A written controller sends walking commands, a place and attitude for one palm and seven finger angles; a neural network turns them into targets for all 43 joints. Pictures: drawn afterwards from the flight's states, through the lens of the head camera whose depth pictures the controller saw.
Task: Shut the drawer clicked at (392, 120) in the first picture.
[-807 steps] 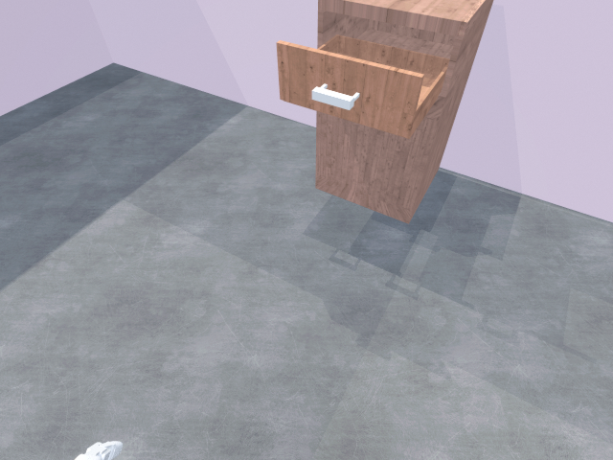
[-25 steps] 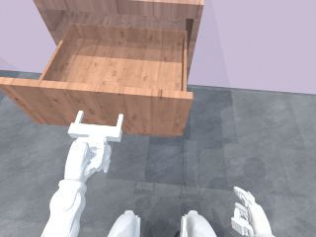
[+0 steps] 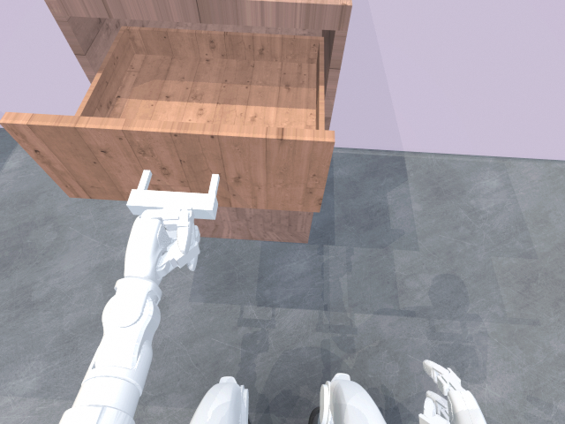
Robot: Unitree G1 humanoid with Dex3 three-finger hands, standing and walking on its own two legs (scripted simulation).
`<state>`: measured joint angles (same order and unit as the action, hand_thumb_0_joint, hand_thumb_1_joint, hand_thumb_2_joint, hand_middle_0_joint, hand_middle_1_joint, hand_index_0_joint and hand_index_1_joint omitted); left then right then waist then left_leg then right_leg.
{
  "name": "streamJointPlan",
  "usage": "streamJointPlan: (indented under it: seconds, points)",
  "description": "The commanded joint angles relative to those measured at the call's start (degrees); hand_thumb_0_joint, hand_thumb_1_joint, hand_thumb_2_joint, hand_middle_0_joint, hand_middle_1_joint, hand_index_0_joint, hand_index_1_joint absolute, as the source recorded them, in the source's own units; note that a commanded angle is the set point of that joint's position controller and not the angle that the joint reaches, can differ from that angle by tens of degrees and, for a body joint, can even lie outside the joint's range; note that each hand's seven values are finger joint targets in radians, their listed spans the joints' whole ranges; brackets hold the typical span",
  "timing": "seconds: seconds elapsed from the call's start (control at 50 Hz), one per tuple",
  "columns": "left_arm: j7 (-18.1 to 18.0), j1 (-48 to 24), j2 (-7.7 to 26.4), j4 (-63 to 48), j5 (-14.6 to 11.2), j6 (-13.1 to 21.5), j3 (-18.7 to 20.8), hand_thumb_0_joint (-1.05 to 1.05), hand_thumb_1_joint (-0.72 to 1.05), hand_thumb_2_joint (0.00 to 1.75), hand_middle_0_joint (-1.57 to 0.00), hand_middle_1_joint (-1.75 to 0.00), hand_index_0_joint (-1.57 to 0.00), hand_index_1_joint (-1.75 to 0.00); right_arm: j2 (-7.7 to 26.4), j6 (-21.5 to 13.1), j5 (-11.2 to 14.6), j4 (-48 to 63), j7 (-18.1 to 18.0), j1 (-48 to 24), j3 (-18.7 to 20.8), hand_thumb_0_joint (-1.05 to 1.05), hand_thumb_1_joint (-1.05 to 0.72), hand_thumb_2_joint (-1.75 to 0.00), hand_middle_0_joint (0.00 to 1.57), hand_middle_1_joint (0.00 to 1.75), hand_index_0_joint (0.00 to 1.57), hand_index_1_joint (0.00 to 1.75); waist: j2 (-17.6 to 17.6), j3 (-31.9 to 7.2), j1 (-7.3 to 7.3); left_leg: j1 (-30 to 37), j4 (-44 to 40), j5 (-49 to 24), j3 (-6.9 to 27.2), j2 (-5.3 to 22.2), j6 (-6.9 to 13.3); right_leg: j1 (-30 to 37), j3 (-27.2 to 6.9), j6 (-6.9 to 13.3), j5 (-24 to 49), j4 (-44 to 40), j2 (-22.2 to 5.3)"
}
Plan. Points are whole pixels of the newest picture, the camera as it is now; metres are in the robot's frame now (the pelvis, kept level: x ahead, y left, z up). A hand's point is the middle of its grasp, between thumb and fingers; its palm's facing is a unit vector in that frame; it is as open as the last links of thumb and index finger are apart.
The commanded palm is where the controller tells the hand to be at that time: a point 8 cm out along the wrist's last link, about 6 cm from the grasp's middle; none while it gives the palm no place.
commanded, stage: push the drawer shut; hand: left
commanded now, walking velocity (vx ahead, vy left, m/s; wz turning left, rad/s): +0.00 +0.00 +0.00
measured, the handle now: (177, 191) +0.44 +0.16 +0.03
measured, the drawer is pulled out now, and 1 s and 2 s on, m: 0.24 0.11 0.00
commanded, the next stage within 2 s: none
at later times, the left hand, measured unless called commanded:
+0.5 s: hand (202, 203) +0.42 +0.13 +0.03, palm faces -0.07 -1.00 -0.05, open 3.2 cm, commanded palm +0.41 +0.18 +0.04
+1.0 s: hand (211, 167) +0.49 +0.12 +0.03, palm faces -0.05 -1.00 -0.05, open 3.2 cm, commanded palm +0.47 +0.17 +0.04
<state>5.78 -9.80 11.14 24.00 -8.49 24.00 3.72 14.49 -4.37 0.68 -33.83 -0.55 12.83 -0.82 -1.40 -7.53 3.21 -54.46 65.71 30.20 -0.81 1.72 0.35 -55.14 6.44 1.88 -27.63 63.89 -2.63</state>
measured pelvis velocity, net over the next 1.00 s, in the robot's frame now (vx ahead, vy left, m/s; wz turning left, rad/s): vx -0.01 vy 0.01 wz -0.03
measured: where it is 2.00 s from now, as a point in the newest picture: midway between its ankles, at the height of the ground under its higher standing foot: outside the picture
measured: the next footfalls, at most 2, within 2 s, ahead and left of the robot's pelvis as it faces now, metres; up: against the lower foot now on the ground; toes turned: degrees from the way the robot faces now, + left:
none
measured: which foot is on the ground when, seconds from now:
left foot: down 0.00-1.00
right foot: down 0.00-1.00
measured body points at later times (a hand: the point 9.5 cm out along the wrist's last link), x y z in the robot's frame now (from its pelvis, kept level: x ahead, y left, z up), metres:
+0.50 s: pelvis -0.01 +0.01 +0.00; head +0.11 +0.01 +0.43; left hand +0.42 +0.18 +0.03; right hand +0.09 -0.25 -0.12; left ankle +0.01 +0.11 -0.65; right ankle +0.03 -0.10 -0.65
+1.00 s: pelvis -0.01 +0.01 -0.01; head +0.14 +0.01 +0.42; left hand +0.48 +0.17 +0.03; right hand +0.02 -0.26 -0.13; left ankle +0.01 +0.11 -0.65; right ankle +0.03 -0.10 -0.65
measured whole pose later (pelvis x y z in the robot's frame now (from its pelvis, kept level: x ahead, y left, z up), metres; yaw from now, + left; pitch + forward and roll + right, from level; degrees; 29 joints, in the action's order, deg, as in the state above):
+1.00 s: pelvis -0.01 +0.01 -0.01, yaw -1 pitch +24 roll -1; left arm 5.0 -46.0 18.2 61.8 -3.6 29.6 15.5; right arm 14.8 0.4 -1.5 -37.1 1.0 17.9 -1.2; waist -1.7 -6.9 9.0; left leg -62.4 67.9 29.8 -1.6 2.4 1.0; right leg -63.3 5.5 1.5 -26.2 65.2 -2.0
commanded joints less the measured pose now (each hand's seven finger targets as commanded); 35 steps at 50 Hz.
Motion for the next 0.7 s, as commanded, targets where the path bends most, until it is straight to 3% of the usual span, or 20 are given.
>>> streamJointPlan:
  seconds: [0.0,0.06,0.14,0.22,0.24,0.26,0.3,0.32,0.34,0.36,0.46,0.5,0.54,0.68]
  points:
    - [-0.77,-19.33,5.37,-10.83,-0.34,4.96,2.72,0.0,0.9,0.9,-1.4,-1.6,-1.4,-1.6,7.66,-1.88,0.12,6.47,-0.33,1.62,3.41,0.0,-0.9,-0.9,0.2,0.3,0.2,0.3,-0.61,-21.09,1.35,9.7,-8.8,-13.94,2.07,-1.73,0.57,14.37,-5.01,-0.59,12.31,-8.45,1.46]
    - [-1.09,-22.28,5.5,-8.7,0.14,5.35,2.56,0.0,0.9,0.9,-1.4,-1.6,-1.4,-1.6,7.84,-1.48,0.11,6.04,-0.29,2.13,3.46,0.0,-0.9,-0.9,0.2,0.3,0.2,0.3,-0.22,-21.34,2.01,9.86,-8.67,-13.76,1.97,-1.63,0.75,13.67,-5.14,-0.73,12.19,-8.63,1.59]
    - [-1.32,-28.03,9.22,-4.55,0.25,5.65,5.91,0.0,0.9,0.9,-1.4,-1.6,-1.4,-1.6,8.27,-1.03,0.1,4.94,-0.68,2.97,3.28,0.0,-0.9,-0.9,0.2,0.3,0.2,0.3,1.44,-20.76,2.5,7.37,-8.61,-11.94,1.94,-1.77,0.88,14.51,-5.68,-0.79,10.82,-8.96,1.66]
    - [-0.91,-32.42,7.38,-2.3,0.1,6.07,4.64,0.0,0.9,0.9,-1.4,-1.6,-1.4,-1.6,8.0,-0.82,0.11,4.37,-0.55,3.49,3.25,0.0,-0.9,-0.9,0.2,0.3,0.2,0.3,-0.77,-22.32,3.09,9.25,-8.62,-13.0,1.98,-1.74,0.66,13.47,-5.49,-0.74,11.89,-8.68,1.67]
    - [-1.07,-32.92,8.23,-2.07,0.3,6.29,5.38,0.0,0.9,0.9,-1.4,-1.6,-1.4,-1.6,8.26,-0.8,0.03,4.28,-0.59,3.88,3.38,0.0,-0.9,-0.9,0.2,0.3,0.2,0.3,-1.98,-23.24,2.88,10.21,-8.6,-14.37,2.25,-1.61,0.66,12.75,-5.11,-0.58,12.63,-8.03,1.79]
    - [-1.06,-32.3,7.41,-0.52,0.26,6.06,5.21,0.0,0.9,0.9,-1.4,-1.6,-1.4,-1.6,8.15,-0.66,-0.05,4.2,-0.4,4.23,3.4,0.0,-0.9,-0.9,0.2,0.3,0.2,0.3,-1.71,-23.72,2.91,10.79,-8.57,-14.81,2.09,-1.65,0.63,12.8,-5.07,-0.66,13.08,-8.27,1.9]
    - [-1.31,-35.3,8.88,1.94,0.39,6.14,6.54,0.0,0.9,0.9,-1.4,-1.6,-1.4,-1.6,8.3,-0.35,-0.05,3.74,-0.45,4.58,3.31,0.0,-0.9,-0.9,0.2,0.3,0.2,0.3,-0.45,-22.69,3.22,9.04,-8.61,-13.67,2.06,-1.65,0.56,13.04,-5.26,-0.74,12.43,-8.41,1.92]
    - [-1.24,-37.54,7.85,2.63,0.35,6.24,5.63,0.0,0.9,0.9,-1.4,-1.6,-1.4,-1.6,8.22,-0.35,-0.05,3.56,-0.4,4.65,3.28,0.0,-0.9,-0.9,0.2,0.3,0.2,0.3,-0.53,-22.62,4.0,8.7,-8.39,-12.86,1.96,-1.74,0.69,12.52,-5.37,-0.88,11.78,-8.64,1.86]
    - [-1.43,-38.77,9.87,4.69,0.73,6.33,7.2,0.0,0.9,0.9,-1.4,-1.6,-1.4,-1.6,8.55,-0.2,-0.1,3.18,-0.5,5.23,3.3,0.0,-0.9,-0.9,0.2,0.3,0.2,0.3,0.62,-21.82,4.21,8.09,-8.32,-12.42,2.22,-1.58,0.8,11.89,-5.25,-0.83,11.07,-8.56,2.05]
    - [-1.35,-39.87,9.39,6.42,0.96,6.42,7.0,0.0,0.9,0.9,-1.4,-1.6,-1.4,-1.6,8.4,-0.04,-0.19,3.04,-0.42,5.41,3.16,0.0,-0.9,-0.9,0.2,0.3,0.2,0.3,0.33,-21.78,4.26,7.33,-8.33,-11.76,1.99,-1.77,0.81,12.14,-5.53,-0.9,10.66,-8.71,2.06]
    - [-1.15,-42.9,11.17,8.71,1.33,7.24,8.93,0.0,0.9,0.9,-1.4,-1.6,-1.4,-1.6,8.7,0.54,-0.55,2.74,-0.06,7.3,3.47,0.0,-0.9,-0.9,0.2,0.3,0.2,0.3,-1.37,-26.7,4.13,10.37,-7.95,-16.18,2.24,-1.54,0.63,12.32,-5.19,-0.74,14.57,-7.47,2.32]
    - [-1.09,-45.44,10.11,9.7,1.21,7.36,8.08,0.0,0.9,0.9,-1.4,-1.6,-1.4,-1.6,8.53,0.85,-0.54,2.5,0.14,7.59,3.43,0.0,-0.9,-0.9,0.2,0.3,0.2,0.3,-1.49,-25.77,4.78,9.92,-7.94,-16.02,2.16,-1.51,0.66,11.85,-5.24,-0.83,14.5,-7.67,2.36]
    - [-1.2,-44.3,11.69,11.53,1.36,7.38,9.8,0.0,0.9,0.9,-1.4,-1.6,-1.4,-1.6,8.89,1.12,-0.68,2.71,0.35,8.41,3.59,0.0,-0.9,-0.9,0.2,0.3,0.2,0.3,-1.9,-25.77,4.06,10.28,-8.17,-16.54,2.29,-1.49,0.56,11.65,-4.96,-0.58,14.47,-7.5,2.59]
    - [-1.85,-52.12,12.24,16.73,2.52,8.62,10.07,0.0,0.9,0.9,-1.4,-1.6,-1.4,-1.6,8.94,2.16,-1.1,1.4,0.77,10.04,3.57,0.0,-0.9,-0.9,0.2,0.3,0.2,0.3,-1.12,-24.58,5.97,8.6,-7.56,-14.82,2.25,-1.45,0.79,9.71,-5.12,-0.88,13.11,-7.64,2.71]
